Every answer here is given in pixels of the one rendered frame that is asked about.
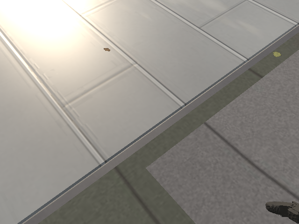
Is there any right robot hand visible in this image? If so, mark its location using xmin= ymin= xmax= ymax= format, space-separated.
xmin=265 ymin=201 xmax=299 ymax=224

